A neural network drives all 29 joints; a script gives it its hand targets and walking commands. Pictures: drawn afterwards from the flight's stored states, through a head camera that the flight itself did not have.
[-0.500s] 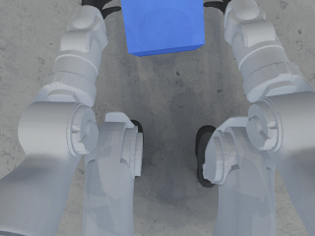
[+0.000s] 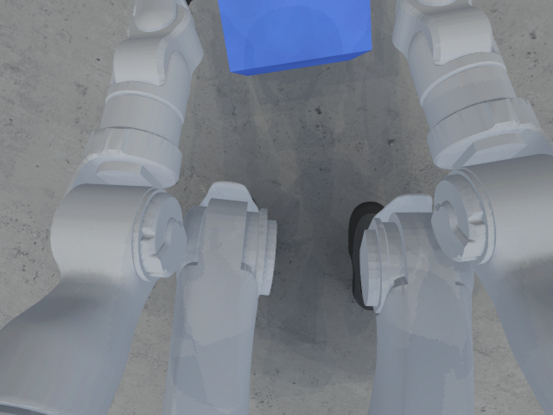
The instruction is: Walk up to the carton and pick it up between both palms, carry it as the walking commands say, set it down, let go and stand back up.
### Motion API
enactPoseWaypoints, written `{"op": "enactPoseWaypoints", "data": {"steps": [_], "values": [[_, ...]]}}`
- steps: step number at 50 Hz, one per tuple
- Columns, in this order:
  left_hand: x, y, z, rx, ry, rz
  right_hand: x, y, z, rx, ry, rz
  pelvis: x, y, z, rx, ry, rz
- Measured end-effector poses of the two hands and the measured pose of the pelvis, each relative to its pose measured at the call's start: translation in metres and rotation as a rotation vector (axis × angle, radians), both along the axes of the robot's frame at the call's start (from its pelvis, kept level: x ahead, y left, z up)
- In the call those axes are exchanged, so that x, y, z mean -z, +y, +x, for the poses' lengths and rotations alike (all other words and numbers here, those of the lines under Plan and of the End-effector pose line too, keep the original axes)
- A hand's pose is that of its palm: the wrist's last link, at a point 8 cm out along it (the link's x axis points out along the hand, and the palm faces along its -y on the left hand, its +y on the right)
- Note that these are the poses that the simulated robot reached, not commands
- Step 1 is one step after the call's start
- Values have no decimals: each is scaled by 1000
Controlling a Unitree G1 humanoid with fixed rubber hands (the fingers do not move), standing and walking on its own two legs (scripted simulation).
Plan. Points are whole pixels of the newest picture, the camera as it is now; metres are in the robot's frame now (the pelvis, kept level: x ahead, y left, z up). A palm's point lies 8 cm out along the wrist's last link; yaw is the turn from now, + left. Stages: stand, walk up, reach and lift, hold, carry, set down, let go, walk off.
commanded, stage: reach and lift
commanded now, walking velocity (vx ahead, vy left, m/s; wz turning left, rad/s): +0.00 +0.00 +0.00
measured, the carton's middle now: out of the picture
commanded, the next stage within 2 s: none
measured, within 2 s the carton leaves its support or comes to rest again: neither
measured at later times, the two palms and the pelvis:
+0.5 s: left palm out of the picture +0.53 +0.16 -0.12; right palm out of the picture +0.55 -0.07 -0.14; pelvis +0.00 +0.01 +0.03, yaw -1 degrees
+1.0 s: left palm out of the picture +0.50 +0.16 -0.05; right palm out of the picture +0.53 -0.08 -0.07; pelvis -0.02 +0.01 +0.07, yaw +0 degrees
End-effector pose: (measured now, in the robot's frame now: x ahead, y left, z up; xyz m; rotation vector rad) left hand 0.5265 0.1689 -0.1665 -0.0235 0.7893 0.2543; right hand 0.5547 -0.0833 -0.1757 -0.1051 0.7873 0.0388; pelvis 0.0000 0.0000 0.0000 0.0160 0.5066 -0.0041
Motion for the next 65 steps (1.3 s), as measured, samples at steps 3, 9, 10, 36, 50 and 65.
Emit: {"op": "enactPoseWaypoints", "data": {"steps": [3, 9, 10, 36, 50, 65], "values": [[-8, 0, 1, -11, -11, 14, -7, 1, -1, 2, -10, 0, -3, 0, -4, 0, -3, 1], [-21, -2, 4, -52, -28, 37, -17, 3, -2, -3, -15, -15, -7, 1, -7, 0, -3, -1], [-23, -2, 4, -59, -30, 48, -19, 4, -2, -3, -15, -16, -8, 1, -7, 0, -3, -2], [-72, -11, -22, -171, -66, 47, -69, 7, -20, 71, -36, -60, -46, 13, -14, -14, -32, -39], [-116, -12, -24, -166, -100, 68, -110, 7, -22, 72, -67, -42, -65, 7, -20, -11, -73, -21], [-147, -14, -43, -180, -92, 46, -142, 4, -42, 95, -52, -29, -92, 2, -23, -6, -101, -10]]}}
